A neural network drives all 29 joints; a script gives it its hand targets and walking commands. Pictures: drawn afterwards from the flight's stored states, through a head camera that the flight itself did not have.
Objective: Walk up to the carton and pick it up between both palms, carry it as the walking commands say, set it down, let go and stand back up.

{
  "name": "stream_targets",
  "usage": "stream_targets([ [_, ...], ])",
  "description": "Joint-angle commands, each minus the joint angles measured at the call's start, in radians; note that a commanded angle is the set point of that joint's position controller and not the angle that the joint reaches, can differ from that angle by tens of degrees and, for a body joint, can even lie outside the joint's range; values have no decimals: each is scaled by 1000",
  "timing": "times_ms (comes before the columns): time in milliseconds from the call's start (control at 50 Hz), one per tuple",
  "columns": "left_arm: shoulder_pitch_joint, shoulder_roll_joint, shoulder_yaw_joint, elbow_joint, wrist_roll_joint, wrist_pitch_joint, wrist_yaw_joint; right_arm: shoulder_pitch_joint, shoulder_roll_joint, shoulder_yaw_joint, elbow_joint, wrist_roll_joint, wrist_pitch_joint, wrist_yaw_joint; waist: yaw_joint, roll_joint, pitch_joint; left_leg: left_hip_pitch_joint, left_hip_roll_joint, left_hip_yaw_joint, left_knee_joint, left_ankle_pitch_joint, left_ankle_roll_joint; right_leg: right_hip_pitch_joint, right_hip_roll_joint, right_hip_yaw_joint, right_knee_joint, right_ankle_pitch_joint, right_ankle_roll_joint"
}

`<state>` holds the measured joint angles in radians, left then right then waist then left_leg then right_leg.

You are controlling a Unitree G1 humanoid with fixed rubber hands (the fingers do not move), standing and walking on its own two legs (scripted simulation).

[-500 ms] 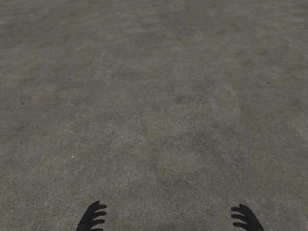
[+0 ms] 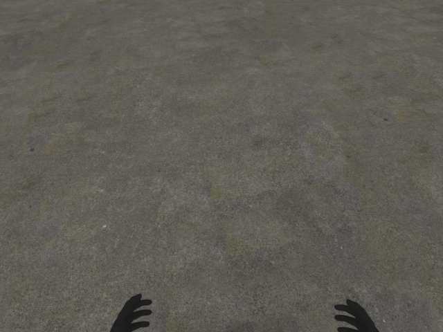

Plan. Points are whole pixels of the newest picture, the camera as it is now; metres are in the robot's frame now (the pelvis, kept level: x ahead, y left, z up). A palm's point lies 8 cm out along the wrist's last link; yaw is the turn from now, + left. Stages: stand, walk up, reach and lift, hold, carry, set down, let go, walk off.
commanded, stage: stand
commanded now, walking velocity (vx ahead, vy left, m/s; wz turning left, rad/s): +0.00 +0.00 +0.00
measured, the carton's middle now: out of the picture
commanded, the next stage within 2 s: walk up in 1.50 s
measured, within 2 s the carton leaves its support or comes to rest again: neither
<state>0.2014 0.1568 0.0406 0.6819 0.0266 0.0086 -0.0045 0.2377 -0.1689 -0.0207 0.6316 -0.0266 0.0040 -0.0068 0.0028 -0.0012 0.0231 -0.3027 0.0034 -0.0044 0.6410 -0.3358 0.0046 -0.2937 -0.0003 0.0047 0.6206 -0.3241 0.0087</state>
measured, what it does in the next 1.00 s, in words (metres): stands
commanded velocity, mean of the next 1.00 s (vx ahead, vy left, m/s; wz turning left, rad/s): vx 0.00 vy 0.00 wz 0.00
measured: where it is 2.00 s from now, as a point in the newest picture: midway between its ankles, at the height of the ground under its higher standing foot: outside the picture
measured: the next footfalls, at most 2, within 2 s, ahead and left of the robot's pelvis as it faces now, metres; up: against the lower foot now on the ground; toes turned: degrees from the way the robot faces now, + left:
none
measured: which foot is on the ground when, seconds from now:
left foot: down 0.00-1.00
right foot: down 0.00-1.00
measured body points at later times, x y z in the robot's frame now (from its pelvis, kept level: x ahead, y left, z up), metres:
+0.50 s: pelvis +0.00 +0.00 +0.00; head +0.01 +0.01 +0.45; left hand +0.13 +0.23 -0.12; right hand +0.13 -0.23 -0.11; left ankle +0.00 +0.12 -0.73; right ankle +0.00 -0.13 -0.73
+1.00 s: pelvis +0.00 +0.00 +0.01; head +0.01 +0.01 +0.46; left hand +0.10 +0.23 -0.13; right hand +0.10 -0.23 -0.12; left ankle +0.00 +0.12 -0.73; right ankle +0.00 -0.13 -0.73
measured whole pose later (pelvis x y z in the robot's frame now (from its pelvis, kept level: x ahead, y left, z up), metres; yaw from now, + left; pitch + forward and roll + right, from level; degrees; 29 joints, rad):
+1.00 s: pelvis +0.00 +0.00 +0.01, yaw +0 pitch -1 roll +0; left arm 0.24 0.15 0.06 0.79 0.02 0.00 0.01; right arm 0.26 -0.17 -0.04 0.75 -0.02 0.00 -0.02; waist 0.00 0.00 0.03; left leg -0.26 0.00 0.00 0.58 -0.30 0.01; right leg -0.25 0.00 0.00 0.56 -0.29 0.01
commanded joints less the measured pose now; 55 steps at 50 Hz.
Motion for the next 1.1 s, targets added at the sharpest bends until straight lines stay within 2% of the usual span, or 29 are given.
stream_targets([
  [0,-16,84,19,-66,0,-14,3,-8,-87,-26,-68,0,-14,-3,0,6,-55,9,44,-58,-129,153,20,20,-37,47,-94,165,-27],
  [640,21,83,31,-1,-3,-15,11,19,-87,-34,3,2,-15,-11,0,7,-34,25,50,-67,-164,153,30,38,-43,54,-125,170,-33],
  [1080,54,80,41,98,-6,-16,23,50,-89,-42,107,5,-17,-22,-1,5,-10,45,57,-77,-200,159,35,55,-50,62,-166,174,-39],
])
